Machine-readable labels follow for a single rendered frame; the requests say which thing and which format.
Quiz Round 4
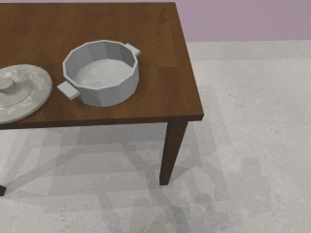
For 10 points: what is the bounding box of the knob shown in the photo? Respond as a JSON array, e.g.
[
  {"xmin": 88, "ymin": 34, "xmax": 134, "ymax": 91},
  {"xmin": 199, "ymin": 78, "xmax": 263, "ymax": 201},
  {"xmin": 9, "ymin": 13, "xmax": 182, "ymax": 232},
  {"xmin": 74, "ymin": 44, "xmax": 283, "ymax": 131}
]
[{"xmin": 0, "ymin": 77, "xmax": 17, "ymax": 93}]

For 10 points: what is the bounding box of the lid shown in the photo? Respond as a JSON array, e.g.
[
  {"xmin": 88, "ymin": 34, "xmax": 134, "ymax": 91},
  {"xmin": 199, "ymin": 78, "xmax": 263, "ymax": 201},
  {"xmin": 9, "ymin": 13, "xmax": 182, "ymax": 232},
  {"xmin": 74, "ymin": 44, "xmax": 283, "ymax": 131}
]
[{"xmin": 0, "ymin": 64, "xmax": 52, "ymax": 124}]

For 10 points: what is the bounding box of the table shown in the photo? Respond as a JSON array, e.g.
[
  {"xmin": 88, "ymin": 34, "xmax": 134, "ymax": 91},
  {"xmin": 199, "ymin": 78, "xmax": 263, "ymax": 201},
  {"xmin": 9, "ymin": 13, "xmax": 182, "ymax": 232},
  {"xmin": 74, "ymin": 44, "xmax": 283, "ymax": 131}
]
[{"xmin": 0, "ymin": 2, "xmax": 204, "ymax": 197}]

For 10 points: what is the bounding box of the pot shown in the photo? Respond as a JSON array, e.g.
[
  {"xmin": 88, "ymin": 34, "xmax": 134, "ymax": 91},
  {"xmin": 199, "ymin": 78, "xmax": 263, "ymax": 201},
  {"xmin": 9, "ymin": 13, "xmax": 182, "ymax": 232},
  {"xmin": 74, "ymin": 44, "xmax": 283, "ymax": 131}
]
[{"xmin": 57, "ymin": 40, "xmax": 141, "ymax": 108}]

